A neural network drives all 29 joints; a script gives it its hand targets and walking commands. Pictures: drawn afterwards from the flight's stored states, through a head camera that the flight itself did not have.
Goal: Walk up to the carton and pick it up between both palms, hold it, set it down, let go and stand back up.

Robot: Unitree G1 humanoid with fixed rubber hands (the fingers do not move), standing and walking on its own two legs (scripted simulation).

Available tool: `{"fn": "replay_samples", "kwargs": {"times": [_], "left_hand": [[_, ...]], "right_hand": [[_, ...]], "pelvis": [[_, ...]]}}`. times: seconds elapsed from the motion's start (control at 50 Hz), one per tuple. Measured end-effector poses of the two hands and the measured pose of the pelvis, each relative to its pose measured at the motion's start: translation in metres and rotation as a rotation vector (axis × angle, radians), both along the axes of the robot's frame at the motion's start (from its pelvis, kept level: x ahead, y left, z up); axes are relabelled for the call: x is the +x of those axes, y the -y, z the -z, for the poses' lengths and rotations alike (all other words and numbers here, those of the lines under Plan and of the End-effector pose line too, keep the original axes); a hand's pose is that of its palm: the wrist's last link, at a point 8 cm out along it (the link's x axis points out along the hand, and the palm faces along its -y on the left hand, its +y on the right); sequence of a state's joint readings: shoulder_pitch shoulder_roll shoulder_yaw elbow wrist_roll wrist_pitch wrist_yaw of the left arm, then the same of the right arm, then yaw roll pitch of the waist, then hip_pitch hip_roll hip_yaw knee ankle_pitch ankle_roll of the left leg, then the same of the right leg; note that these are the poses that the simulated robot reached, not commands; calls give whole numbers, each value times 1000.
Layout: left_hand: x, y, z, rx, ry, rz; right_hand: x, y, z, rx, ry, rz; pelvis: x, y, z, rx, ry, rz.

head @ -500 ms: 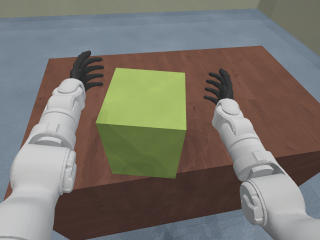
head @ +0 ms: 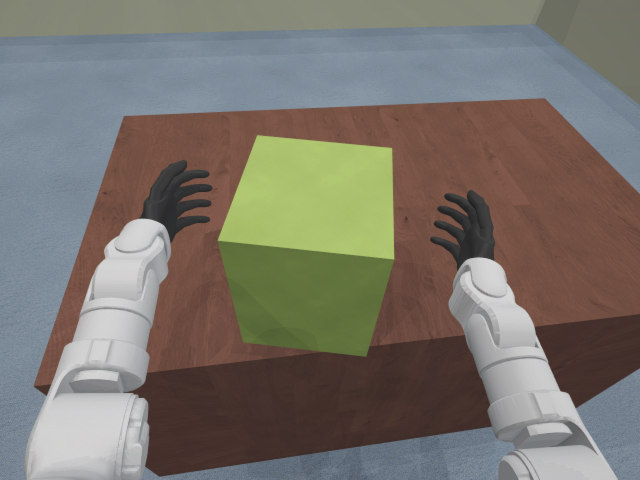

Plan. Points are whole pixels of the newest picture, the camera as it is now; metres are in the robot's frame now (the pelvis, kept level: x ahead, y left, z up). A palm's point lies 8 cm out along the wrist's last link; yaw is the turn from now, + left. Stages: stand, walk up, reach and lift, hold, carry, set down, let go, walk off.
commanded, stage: set down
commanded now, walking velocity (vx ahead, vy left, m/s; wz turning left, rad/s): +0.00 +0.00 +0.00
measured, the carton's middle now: (313, 250) +0.44 +0.00 +0.01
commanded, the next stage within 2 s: none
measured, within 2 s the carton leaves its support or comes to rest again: neither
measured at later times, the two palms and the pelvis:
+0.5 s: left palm (140, 282) +0.34 +0.22 +0.08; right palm (476, 307) +0.28 -0.18 +0.07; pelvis +0.00 +0.00 +0.00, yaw -1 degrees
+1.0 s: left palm (126, 373) +0.25 +0.23 +0.03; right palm (482, 374) +0.22 -0.18 +0.03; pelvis +0.02 -0.01 +0.00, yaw +0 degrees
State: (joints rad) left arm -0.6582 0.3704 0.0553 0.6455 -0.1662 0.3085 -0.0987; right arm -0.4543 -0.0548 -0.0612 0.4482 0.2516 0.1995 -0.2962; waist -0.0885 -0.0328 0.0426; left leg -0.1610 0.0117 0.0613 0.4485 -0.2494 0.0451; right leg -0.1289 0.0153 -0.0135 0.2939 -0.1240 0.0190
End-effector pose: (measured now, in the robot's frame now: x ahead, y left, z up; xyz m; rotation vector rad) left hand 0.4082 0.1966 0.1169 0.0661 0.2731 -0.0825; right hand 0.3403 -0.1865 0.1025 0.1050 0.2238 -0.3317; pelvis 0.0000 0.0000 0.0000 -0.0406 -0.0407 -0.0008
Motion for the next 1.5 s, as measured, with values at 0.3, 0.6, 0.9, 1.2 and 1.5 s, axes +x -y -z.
{"fn": "replay_samples", "kwargs": {"times": [0.3,0.6,0.9,1.2,1.5], "left_hand": [[-39,-14,16,-14,7,-4],[-85,-27,45,-3,-9,-23],[-137,-32,76,17,-22,-19],[-189,-39,98,29,-51,-11],[-224,-46,123,26,-111,-27]], "right_hand": [[-33,-8,11,0,6,-24],[-72,-6,37,-8,-20,-29],[-110,-9,63,-8,-66,-31],[-144,-15,82,0,-88,-7],[-161,-18,106,-28,-120,-20]], "pelvis": [[-2,-3,0,8,32,11],[5,0,-1,10,42,12],[20,7,-1,8,29,9],[27,9,1,5,36,-2],[24,4,3,0,53,-8]]}}
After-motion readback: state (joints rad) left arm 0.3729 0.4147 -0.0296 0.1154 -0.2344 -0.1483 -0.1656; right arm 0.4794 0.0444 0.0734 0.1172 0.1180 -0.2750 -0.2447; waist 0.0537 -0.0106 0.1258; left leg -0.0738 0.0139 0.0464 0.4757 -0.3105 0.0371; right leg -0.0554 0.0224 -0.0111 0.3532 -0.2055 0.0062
